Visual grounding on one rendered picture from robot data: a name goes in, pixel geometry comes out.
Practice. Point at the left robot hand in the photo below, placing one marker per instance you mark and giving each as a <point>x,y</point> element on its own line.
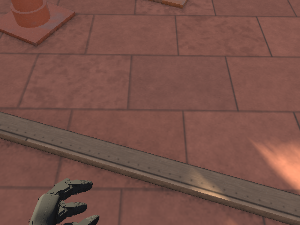
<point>51,208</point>

